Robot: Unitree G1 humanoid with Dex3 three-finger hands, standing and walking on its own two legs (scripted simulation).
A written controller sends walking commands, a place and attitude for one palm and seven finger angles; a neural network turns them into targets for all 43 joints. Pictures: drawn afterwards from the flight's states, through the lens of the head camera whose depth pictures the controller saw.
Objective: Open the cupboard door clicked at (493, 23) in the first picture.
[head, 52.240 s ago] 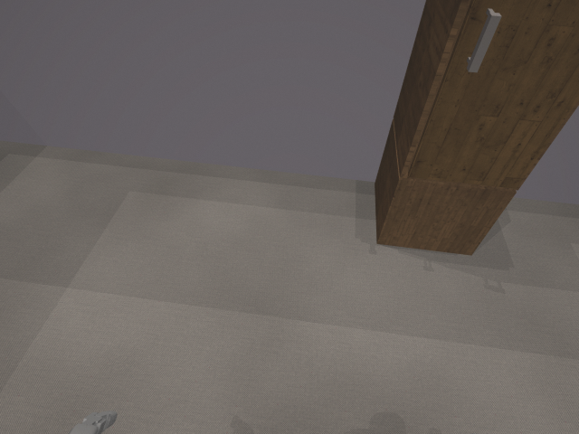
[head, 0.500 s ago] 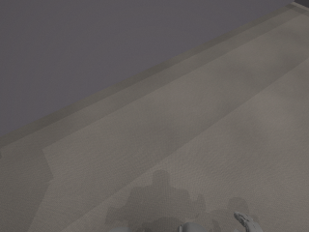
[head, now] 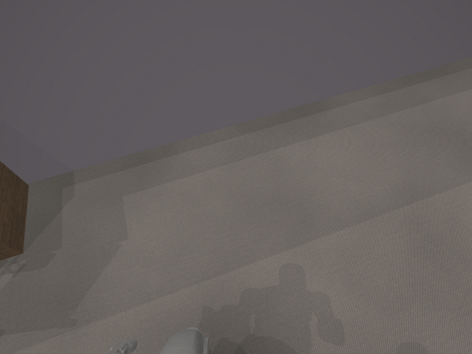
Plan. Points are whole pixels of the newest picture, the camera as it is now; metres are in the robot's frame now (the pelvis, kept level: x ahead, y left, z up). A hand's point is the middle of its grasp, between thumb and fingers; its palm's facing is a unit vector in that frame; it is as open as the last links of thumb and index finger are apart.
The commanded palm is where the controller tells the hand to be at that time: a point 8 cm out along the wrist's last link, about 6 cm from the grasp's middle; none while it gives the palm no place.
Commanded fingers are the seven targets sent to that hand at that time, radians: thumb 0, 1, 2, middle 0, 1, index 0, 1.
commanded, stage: turn to face it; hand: left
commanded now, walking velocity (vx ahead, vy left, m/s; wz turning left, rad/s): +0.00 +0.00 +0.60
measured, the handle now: out of the picture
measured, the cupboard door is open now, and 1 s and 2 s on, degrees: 45 45 45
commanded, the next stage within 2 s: take the last steps up to it in 1.70 s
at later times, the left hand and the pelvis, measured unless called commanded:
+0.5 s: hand out of the picture +0.07 +0.23 -0.16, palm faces +0.28 -0.92 -0.28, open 7.4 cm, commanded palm none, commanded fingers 0.00 0.90 0.90 -0.20 -0.30 -0.20 -0.30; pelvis +0.02 +0.00 -0.01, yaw +16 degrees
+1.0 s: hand out of the picture -0.05 +0.18 -0.19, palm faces +0.62 -0.75 -0.24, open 7.4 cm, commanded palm none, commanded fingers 0.00 0.90 0.90 -0.20 -0.30 -0.20 -0.30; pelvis +0.04 +0.00 -0.02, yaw +37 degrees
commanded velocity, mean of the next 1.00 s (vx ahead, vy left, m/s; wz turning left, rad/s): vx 0.00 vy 0.00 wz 0.60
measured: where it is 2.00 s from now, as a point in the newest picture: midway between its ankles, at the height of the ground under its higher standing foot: outside the picture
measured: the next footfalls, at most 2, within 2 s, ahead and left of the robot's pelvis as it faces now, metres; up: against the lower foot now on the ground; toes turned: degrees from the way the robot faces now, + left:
left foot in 0.16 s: +0.04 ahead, +0.13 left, +0.00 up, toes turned +13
right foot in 0.54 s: +0.09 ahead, -0.11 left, +0.00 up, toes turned +14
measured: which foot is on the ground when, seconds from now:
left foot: up 0.00-0.14, down 0.16-0.54, up 0.56-0.96, down 0.98-1.00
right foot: down 0.00-0.16, up 0.18-0.52, down 0.54-1.00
